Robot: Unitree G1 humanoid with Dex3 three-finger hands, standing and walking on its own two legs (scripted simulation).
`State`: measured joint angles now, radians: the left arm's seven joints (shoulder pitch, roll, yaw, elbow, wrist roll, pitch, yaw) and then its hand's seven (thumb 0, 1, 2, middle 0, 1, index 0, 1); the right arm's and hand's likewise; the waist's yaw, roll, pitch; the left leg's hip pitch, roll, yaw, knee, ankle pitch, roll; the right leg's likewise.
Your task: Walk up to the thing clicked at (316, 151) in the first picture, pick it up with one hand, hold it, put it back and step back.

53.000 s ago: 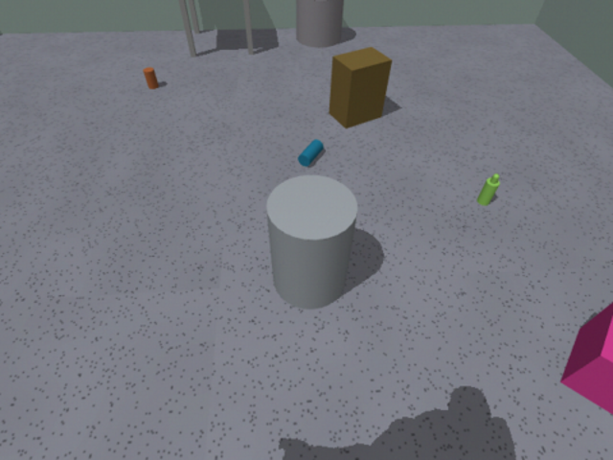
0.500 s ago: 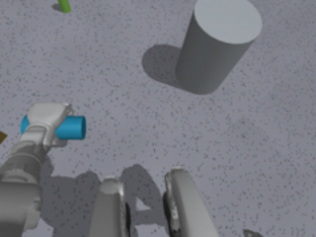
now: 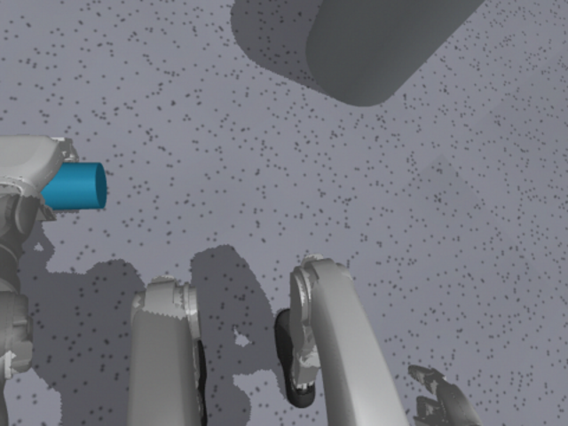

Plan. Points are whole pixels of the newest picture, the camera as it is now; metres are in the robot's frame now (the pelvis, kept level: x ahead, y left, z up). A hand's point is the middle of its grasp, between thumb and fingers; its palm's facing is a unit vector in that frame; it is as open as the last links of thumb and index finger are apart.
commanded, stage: crouch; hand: left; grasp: from above
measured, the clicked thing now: (44, 186) +0.46 +0.30 -0.19
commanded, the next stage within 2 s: lower in 0.56 s
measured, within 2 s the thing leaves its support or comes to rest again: neither
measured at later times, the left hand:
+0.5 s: hand (52, 189) +0.47 +0.30 -0.23, palm faces -0.49 +0.00 -0.87, open 9.8 cm
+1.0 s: hand (60, 193) +0.48 +0.31 -0.28, palm faces -0.48 -0.02 -0.87, open 9.7 cm
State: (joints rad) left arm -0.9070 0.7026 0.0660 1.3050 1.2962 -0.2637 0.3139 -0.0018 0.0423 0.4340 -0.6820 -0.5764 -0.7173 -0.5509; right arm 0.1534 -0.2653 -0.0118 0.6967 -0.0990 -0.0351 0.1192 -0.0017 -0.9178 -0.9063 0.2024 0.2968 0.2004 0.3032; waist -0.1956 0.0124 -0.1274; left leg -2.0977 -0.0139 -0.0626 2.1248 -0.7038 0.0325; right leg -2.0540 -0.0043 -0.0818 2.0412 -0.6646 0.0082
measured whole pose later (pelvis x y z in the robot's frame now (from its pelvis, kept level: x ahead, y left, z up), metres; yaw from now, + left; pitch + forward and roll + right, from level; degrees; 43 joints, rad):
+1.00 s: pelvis -0.01 +0.00 -0.09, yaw -5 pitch +34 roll -11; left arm -1.05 0.96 0.12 1.52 1.39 -0.37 0.37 0.00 0.05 0.40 -0.71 -0.54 -0.74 -0.52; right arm 0.14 -0.29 0.14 0.68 -0.15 -0.02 0.15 0.00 -0.92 -0.91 0.20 0.30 0.20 0.30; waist -0.29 -0.05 0.02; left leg -2.34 0.00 -0.12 2.44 -0.72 0.05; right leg -2.26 0.01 -0.14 2.30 -0.65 0.02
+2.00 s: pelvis -0.01 +0.00 -0.12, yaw -9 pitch +29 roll -15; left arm -1.04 1.12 0.18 1.61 1.41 -0.36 0.47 0.00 0.06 0.39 -0.69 -0.55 -0.73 -0.52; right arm 0.12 -0.33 0.26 0.60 -0.21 -0.10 0.16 0.00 -0.91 -0.90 0.20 0.30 0.20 0.30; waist -0.35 -0.13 0.15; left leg -2.36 0.01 -0.20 2.55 -0.73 0.04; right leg -2.26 0.03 -0.21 2.35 -0.63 0.03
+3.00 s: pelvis -0.01 +0.01 -0.12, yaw -10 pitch +28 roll -16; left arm -1.05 1.17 0.14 1.61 1.39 -0.37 0.47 0.00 -0.09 0.67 -0.41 -0.74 -0.43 -0.72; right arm 0.11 -0.35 0.31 0.58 -0.22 -0.12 0.17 0.00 -0.90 -0.90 0.20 0.30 0.20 0.30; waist -0.36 -0.16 0.17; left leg -2.35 0.01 -0.22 2.56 -0.73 0.04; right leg -2.24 0.04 -0.23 2.34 -0.62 0.03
